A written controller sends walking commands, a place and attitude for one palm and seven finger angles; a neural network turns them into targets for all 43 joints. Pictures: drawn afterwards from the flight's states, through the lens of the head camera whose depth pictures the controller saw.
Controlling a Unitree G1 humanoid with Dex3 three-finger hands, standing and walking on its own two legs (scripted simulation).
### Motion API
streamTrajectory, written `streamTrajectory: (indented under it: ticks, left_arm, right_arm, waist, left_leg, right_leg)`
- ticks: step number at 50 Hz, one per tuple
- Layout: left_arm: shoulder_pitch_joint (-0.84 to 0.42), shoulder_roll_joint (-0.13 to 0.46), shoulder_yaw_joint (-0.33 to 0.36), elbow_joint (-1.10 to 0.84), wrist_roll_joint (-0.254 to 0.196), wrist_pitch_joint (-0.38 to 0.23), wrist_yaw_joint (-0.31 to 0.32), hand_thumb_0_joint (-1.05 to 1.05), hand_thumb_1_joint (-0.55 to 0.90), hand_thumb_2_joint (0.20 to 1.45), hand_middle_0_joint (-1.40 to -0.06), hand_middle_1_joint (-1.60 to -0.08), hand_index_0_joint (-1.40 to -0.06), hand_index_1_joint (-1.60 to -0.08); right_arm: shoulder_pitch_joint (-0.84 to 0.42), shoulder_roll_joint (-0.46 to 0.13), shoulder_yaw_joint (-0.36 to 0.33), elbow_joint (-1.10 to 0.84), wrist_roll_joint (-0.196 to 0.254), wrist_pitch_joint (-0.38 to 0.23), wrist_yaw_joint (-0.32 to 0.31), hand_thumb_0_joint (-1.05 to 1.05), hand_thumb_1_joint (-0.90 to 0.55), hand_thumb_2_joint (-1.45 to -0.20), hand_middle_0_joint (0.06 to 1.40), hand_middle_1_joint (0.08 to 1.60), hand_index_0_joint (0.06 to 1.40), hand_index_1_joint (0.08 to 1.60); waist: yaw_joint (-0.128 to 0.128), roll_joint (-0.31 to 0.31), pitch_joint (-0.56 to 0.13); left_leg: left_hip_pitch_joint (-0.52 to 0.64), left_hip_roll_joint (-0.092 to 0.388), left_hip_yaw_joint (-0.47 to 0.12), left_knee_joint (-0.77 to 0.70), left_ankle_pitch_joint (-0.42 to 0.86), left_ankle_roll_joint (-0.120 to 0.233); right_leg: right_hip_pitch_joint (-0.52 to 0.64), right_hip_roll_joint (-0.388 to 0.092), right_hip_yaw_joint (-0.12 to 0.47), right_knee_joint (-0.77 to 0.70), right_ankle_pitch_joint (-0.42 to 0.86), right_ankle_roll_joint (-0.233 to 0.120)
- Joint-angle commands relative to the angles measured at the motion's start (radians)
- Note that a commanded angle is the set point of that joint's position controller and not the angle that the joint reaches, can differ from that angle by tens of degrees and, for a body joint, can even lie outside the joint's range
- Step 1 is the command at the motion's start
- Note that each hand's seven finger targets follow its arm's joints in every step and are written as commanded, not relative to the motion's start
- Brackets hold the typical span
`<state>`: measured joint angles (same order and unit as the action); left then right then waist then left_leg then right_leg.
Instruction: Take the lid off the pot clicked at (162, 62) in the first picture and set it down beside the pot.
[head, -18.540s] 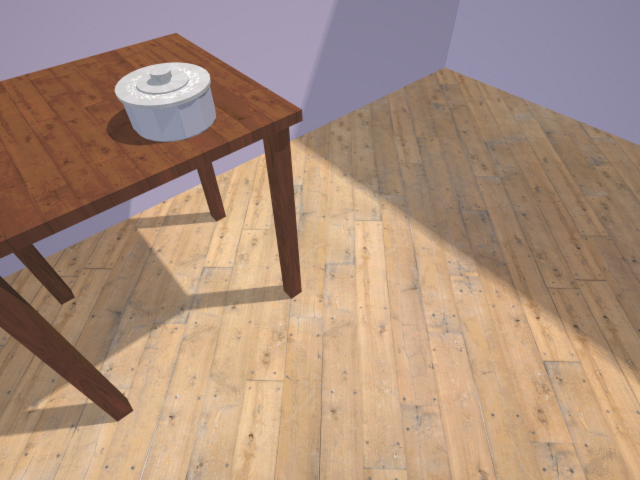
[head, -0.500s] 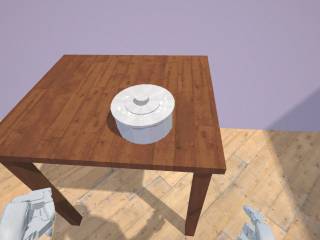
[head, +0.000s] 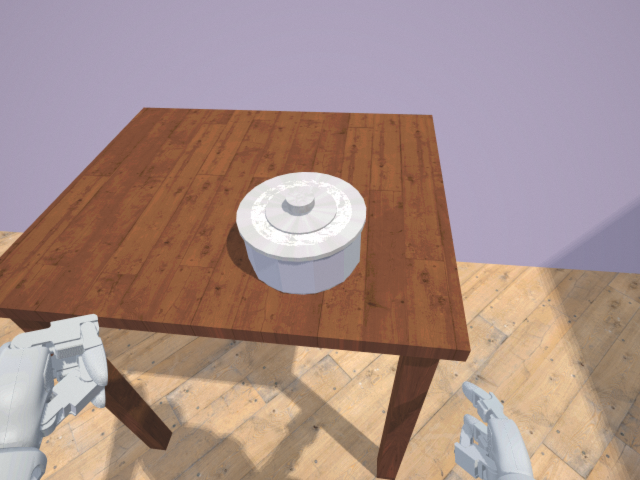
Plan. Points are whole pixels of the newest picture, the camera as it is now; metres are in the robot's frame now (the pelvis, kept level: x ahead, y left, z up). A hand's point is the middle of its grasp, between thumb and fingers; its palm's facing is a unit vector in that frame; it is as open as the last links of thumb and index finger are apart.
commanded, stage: reach forward and open the fingers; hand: left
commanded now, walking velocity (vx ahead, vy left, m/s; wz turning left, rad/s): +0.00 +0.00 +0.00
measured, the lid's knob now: (300, 200) +0.47 +0.10 +0.11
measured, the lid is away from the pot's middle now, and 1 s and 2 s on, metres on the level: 0.00 0.00 0.00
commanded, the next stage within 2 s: move the open hand above the knob in 1.20 s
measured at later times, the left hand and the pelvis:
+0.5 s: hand (82, 356) +0.19 +0.27 +0.13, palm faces -0.07 -0.07 -1.00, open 3.3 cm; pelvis -0.02 +0.01 +0.00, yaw +0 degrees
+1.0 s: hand (80, 302) +0.22 +0.27 +0.17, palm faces -0.07 -0.03 -1.00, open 8.8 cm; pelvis -0.06 +0.01 +0.00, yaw +1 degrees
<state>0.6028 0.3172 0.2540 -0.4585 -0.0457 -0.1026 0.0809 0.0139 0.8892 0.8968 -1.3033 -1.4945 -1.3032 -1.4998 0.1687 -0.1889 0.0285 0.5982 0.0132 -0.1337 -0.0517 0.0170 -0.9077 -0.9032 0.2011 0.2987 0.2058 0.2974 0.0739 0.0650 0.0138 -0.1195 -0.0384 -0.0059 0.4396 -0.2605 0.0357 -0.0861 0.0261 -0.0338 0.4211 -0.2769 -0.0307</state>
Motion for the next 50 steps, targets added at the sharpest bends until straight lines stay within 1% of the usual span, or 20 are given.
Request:
streamTrajectory:
  ticks: [1,2,5,6,7,8,9,12,14,16,21,25,28,30,33,35,39,43,48,50]
  left_arm:
    - [-0.091,0.163,0.109,-0.261,-0.011,-0.073,0.016,0.000,0.900,0.900,-1.300,-1.500,-1.300,-1.500]
    - [-0.107,0.179,0.122,-0.287,-0.009,-0.077,0.021,0.000,0.900,0.900,-1.300,-1.500,-1.300,-1.500]
    - [-0.088,0.183,0.146,-0.251,-0.013,-0.077,0.027,0.000,0.900,0.900,-1.300,-1.500,-1.300,-1.500]
    - [-0.114,0.381,0.081,-0.297,0.413,0.024,0.058,0.000,0.869,0.921,-1.290,-1.465,-1.290,-1.465]
    - [-0.138,0.289,0.064,-0.350,0.420,0.080,0.074,0.000,0.837,0.942,-1.281,-1.429,-1.281,-1.429]
    - [-0.163,0.284,0.055,-0.353,0.416,0.106,0.076,0.000,0.805,0.963,-1.272,-1.394,-1.272,-1.394]
    - [-0.149,0.291,0.038,-0.293,0.520,0.132,0.075,0.000,0.774,0.984,-1.263,-1.358,-1.263,-1.358]
    - [-0.084,0.431,0.100,-0.268,0.679,0.214,0.051,0.000,0.679,1.047,-1.238,-1.252,-1.238,-1.252]
    - [-0.188,0.495,0.093,-0.321,0.742,0.249,0.018,0.000,0.616,1.089,-1.221,-1.181,-1.221,-1.181]
    - [-0.226,0.521,0.078,-0.229,0.782,0.264,-0.024,0.000,0.553,1.131,-1.204,-1.110,-1.204,-1.110]
    - [-0.290,0.513,-0.006,-0.118,0.760,0.251,-0.179,0.000,0.395,1.236,-1.156,-0.932,-1.156,-0.932]
    - [-0.445,0.628,0.043,-0.152,0.753,0.216,-0.256,0.000,0.269,1.320,-1.113,-0.790,-1.113,-0.790]
    - [-0.502,0.709,0.108,-0.083,0.779,0.209,-0.298,0.000,0.177,1.383,-1.078,-0.684,-1.078,-0.684]
    - [-0.555,0.695,0.085,0.008,0.782,0.204,-0.331,0.000,0.117,1.418,-1.054,-0.613,-1.054,-0.613]
    - [-0.572,0.586,0.010,0.022,0.741,0.202,-0.359,0.000,0.028,1.447,-1.017,-0.507,-1.017,-0.507]
    - [-0.605,0.572,-0.027,0.032,0.718,0.190,-0.381,0.000,-0.030,1.467,-0.993,-0.436,-0.993,-0.436]
    - [-0.816,0.690,0.015,-0.063,0.767,0.152,-0.385,0.000,-0.145,1.506,-0.944,-0.294,-0.944,-0.294]
    - [-0.880,0.765,0.111,0.094,0.794,0.139,-0.355,0.000,-0.258,1.537,-0.895,-0.152,-0.895,-0.152]
    - [-0.794,0.529,-0.065,0.216,0.733,0.189,-0.377,0.000,-0.310,1.542,-0.868,-0.081,-0.868,-0.081]
    - [-0.869,0.525,-0.125,0.128,0.738,0.192,-0.401,0.000,-0.311,1.543,-0.868,-0.081,-0.868,-0.081]
  right_arm:
    - [-0.120,-0.113,-0.041,-0.171,0.000,-0.053,-0.006,0.000,-0.900,-0.900,0.200,0.300,0.200,0.300]
    - [-0.116,-0.115,-0.041,-0.170,0.000,-0.058,-0.005,0.000,-0.900,-0.900,0.200,0.300,0.200,0.300]
    - [-0.118,-0.110,-0.042,-0.158,-0.001,-0.057,-0.004,0.000,-0.900,-0.900,0.200,0.300,0.200,0.300]
    - [-0.139,-0.196,-0.030,-0.185,-0.024,0.016,0.009,0.000,-0.900,-0.900,0.200,0.300,0.200,0.300]
    - [-0.157,-0.154,-0.037,-0.232,-0.019,0.058,0.018,0.000,-0.900,-0.900,0.200,0.300,0.200,0.300]
    - [-0.185,-0.152,-0.035,-0.237,-0.006,0.075,0.023,0.000,-0.900,-0.900,0.200,0.300,0.200,0.300]
    - [-0.167,-0.153,-0.038,-0.229,-0.011,0.097,0.031,0.000,-0.900,-0.900,0.200,0.300,0.200,0.300]
    - [-0.201,-0.186,-0.041,-0.259,-0.003,0.187,0.041,0.000,-0.900,-0.900,0.200,0.300,0.200,0.300]
    - [-0.231,-0.192,-0.034,-0.282,0.011,0.217,0.043,0.000,-0.900,-0.900,0.200,0.300,0.200,0.300]
    - [-0.227,-0.188,-0.038,-0.257,0.020,0.226,0.040,0.000,-0.900,-0.900,0.200,0.300,0.200,0.300]
    - [-0.224,-0.191,-0.045,-0.238,0.047,0.208,0.039,0.000,-0.900,-0.900,0.200,0.300,0.200,0.300]
    - [-0.218,-0.192,-0.045,-0.225,0.042,0.171,0.030,0.000,-0.900,-0.900,0.200,0.300,0.200,0.300]
    - [-0.239,-0.191,-0.034,-0.217,0.038,0.163,0.033,0.000,-0.900,-0.900,0.200,0.300,0.200,0.300]
    - [-0.206,-0.187,-0.033,-0.198,0.038,0.173,0.035,0.000,-0.900,-0.900,0.200,0.300,0.200,0.300]
    - [-0.231,-0.186,-0.036,-0.226,0.047,0.162,0.051,0.000,-0.900,-0.900,0.200,0.300,0.200,0.300]
    - [-0.208,-0.190,-0.042,-0.224,0.046,0.160,0.051,0.000,-0.900,-0.900,0.200,0.300,0.200,0.300]
    - [-0.225,-0.186,-0.033,-0.226,0.040,0.138,0.041,0.000,-0.900,-0.900,0.200,0.300,0.200,0.300]
    - [-0.206,-0.195,-0.037,-0.200,0.044,0.133,0.029,0.000,-0.900,-0.900,0.200,0.300,0.200,0.300]
    - [-0.218,-0.195,-0.044,-0.225,0.058,0.137,0.060,0.000,-0.900,-0.900,0.200,0.300,0.200,0.300]
    - [-0.235,-0.192,-0.041,-0.234,0.058,0.143,0.064,0.000,-0.900,-0.900,0.200,0.300,0.200,0.300]
  waist:
    - [-0.008,-0.016,-0.075]
    - [-0.005,0.019,-0.093]
    - [-0.002,-0.026,-0.089]
    - [0.012,0.051,-0.074]
    - [0.011,0.073,-0.076]
    - [0.001,0.053,-0.046]
    - [0.012,0.045,-0.048]
    - [0.039,-0.008,-0.146]
    - [0.026,0.007,-0.239]
    - [0.018,-0.004,-0.236]
    - [-0.008,-0.048,-0.154]
    - [-0.006,-0.016,-0.202]
    - [0.002,-0.003,-0.159]
    - [-0.001,-0.016,-0.133]
    - [-0.011,0.019,-0.120]
    - [-0.013,-0.023,-0.145]
    - [-0.010,-0.002,-0.253]
    - [-0.005,0.025,-0.184]
    - [-0.011,0.009,-0.136]
    - [-0.014,-0.013,-0.155]
  left_leg:
    - [0.068,0.058,-0.021,-0.041,0.286,-0.006]
    - [0.077,0.060,-0.025,-0.038,0.296,-0.009]
    - [0.067,0.064,-0.026,-0.040,0.296,-0.011]
    - [-0.066,0.042,0.009,-0.019,0.306,-0.013]
    - [-0.088,0.041,0.018,-0.020,0.319,-0.022]
    - [-0.109,0.043,0.018,-0.016,0.305,-0.023]
    - [-0.114,0.042,0.020,-0.019,0.263,-0.022]
    - [-0.113,0.033,0.020,-0.004,0.247,-0.010]
    - [-0.095,0.035,0.014,0.011,0.249,-0.007]
    - [-0.077,0.039,-0.005,0.006,0.240,0.000]
    - [-0.068,0.027,-0.015,-0.012,0.249,0.013]
    - [-0.028,0.020,-0.028,-0.010,0.302,0.022]
    - [-0.039,0.012,-0.037,-0.016,0.309,0.021]
    - [-0.054,0.010,-0.031,-0.034,0.289,0.017]
    - [-0.024,0.002,-0.036,-0.032,0.261,0.016]
    - [-0.025,0.003,-0.020,-0.048,0.206,0.017]
    - [-0.002,0.000,-0.031,-0.054,0.170,0.022]
    - [-0.017,0.005,-0.047,-0.062,0.126,0.018]
    - [-0.039,0.003,-0.041,-0.064,0.111,0.006]
    - [-0.045,0.007,-0.030,-0.091,0.078,0.009]
  right_leg:
    - [-0.051,-0.042,0.001,-0.066,0.244,0.018]
    - [-0.047,-0.043,0.003,-0.062,0.245,0.016]
    - [-0.045,-0.041,-0.003,-0.060,0.244,0.014]
    - [-0.128,-0.024,0.024,-0.011,0.241,0.013]
    - [-0.119,-0.033,-0.015,0.006,0.230,-0.001]
    - [-0.130,-0.027,-0.012,0.005,0.219,-0.004]
    - [-0.142,-0.020,-0.008,0.016,0.167,-0.009]
    - [-0.083,-0.016,0.036,0.021,0.175,-0.014]
    - [-0.059,-0.027,0.049,0.031,0.190,-0.008]
    - [-0.074,-0.034,0.045,0.017,0.170,0.002]
    - [-0.095,-0.035,0.022,-0.018,0.215,0.025]
    - [-0.070,-0.039,0.024,-0.022,0.274,0.031]
    - [-0.068,-0.026,0.024,-0.033,0.277,0.021]
    - [-0.072,-0.035,0.010,-0.040,0.244,0.025]
    - [-0.105,-0.016,0.004,-0.051,0.213,0.019]
    - [-0.098,-0.026,-0.001,-0.066,0.160,0.032]
    - [-0.055,-0.030,0.015,-0.060,0.101,0.030]
    - [-0.086,-0.012,0.019,-0.073,0.037,0.009]
    - [-0.117,-0.017,0.007,-0.056,0.054,0.004]
    - [-0.103,-0.028,0.001,-0.062,0.025,0.016]
